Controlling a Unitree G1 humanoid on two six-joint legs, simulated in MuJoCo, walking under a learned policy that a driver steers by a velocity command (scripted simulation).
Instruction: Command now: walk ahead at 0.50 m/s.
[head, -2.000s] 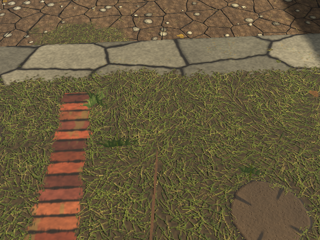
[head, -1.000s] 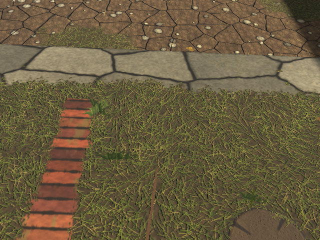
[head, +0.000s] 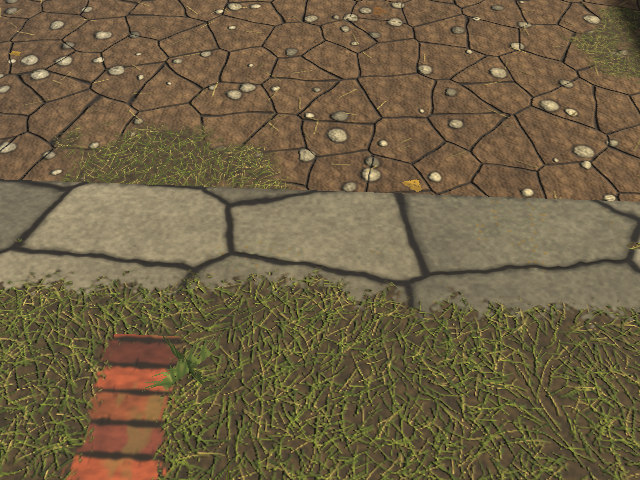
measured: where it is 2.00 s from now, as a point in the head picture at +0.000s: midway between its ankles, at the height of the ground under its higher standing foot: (404, 387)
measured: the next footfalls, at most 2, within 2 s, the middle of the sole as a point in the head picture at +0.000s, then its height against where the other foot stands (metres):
left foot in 0.16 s outside the picture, level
right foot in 0.74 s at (408, 461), level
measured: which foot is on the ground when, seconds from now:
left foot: up 0.00-0.14, down 0.16-0.74, up 0.76-1.00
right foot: down 0.00-0.16, up 0.18-0.72, down 0.74-1.00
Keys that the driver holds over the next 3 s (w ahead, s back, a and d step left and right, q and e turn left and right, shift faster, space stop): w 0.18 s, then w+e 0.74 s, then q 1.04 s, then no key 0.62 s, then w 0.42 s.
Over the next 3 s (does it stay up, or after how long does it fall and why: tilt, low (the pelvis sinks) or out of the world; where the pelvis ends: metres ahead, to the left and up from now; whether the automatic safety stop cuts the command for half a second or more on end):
stays up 0.82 -0.06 0.00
